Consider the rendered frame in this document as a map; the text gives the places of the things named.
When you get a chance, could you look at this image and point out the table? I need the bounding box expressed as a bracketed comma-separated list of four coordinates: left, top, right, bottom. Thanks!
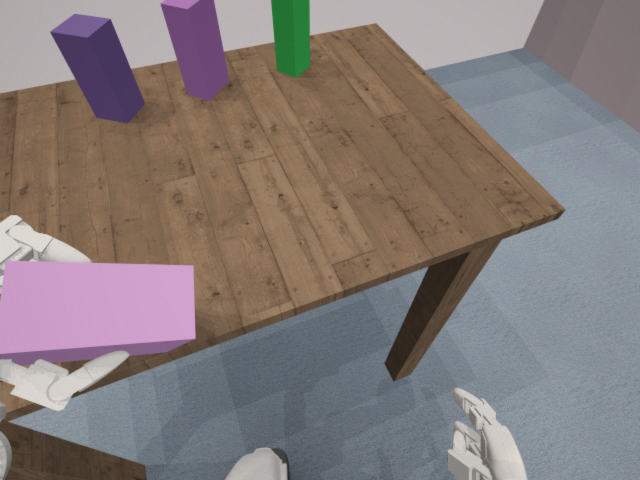
[0, 23, 566, 480]

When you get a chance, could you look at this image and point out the left robot thigh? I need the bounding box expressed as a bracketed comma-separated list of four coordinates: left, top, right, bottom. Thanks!
[225, 452, 287, 480]

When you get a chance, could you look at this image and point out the left robot hand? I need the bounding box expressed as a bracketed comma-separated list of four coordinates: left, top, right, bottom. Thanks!
[0, 215, 130, 411]

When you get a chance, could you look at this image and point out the sponge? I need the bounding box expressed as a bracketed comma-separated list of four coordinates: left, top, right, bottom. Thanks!
[0, 261, 196, 366]

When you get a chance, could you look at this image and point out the right robot hand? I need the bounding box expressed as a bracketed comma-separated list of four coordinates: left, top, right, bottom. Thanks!
[448, 388, 528, 480]

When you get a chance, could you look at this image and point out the left robot shin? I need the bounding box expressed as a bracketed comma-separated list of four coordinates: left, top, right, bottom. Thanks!
[253, 448, 280, 459]

